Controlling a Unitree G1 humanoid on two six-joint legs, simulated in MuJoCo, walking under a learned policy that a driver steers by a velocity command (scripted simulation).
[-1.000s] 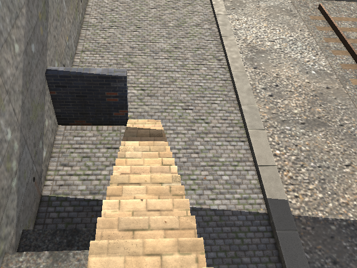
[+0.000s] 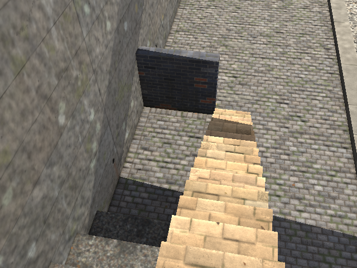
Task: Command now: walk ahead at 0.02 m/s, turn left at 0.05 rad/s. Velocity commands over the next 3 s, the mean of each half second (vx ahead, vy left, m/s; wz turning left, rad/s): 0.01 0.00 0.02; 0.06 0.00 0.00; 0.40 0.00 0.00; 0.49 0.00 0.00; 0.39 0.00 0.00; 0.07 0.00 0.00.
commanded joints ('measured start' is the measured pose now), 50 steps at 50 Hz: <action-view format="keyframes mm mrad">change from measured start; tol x32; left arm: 1 -116 107 38 -3 -22 -3 -8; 5 -281 150 73 -118 -30 -10 -7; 10 652 84 131 223 -66 42 0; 18 -15 130 6 1 110 -12 -33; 28 407 83 39 79 14 17 46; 50 98 133 -2 -77 24 53 2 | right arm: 1 382 -125 -34 104 -13 -60 -17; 10 -124 -28 14 69 44 -61 -15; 20 425 -14 -70 80 -18 128 -38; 50 -167 -214 -63 -51 -10 41 74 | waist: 1 -221 99 70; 9 288 129 -244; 13 71 -525 20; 27 121 195 35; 50 38 36 3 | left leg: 1 336 111 -224 -23 224 106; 4 275 170 -409 63 262 162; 8 -622 82 -85 274 -310 107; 13 -829 -107 158 1302 -778 3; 18 -383 21 -162 691 -83 -96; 25 141 40 -39 -124 93 -53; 28 173 191 -216 -257 886 65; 30 -57 137 -241 -385 458 66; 50 112 103 -128 -396 -57 140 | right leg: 1 -536 41 37 221 -386 -16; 4 -922 146 292 206 -588 -78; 6 -152 37 181 -242 356 -26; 8 558 10 114 -32 700 5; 11 499 -105 125 -489 590 -19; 13 508 -264 173 -148 1607 -68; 20 -439 -396 443 -404 227 -390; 25 -207 -159 164 -260 280 -218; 28 -22 -45 164 -240 -410 -124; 50 48 -23 6 -316 -229 -134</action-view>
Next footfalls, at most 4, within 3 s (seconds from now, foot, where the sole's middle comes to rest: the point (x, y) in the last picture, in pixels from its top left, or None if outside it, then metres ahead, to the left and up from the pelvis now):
0.24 right None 0.11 -0.13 -0.96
0.50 left None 0.18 0.10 -0.96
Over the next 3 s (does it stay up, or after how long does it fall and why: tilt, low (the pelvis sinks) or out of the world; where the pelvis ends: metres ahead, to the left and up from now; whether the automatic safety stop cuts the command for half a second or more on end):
stays up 0.12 0.00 -0.17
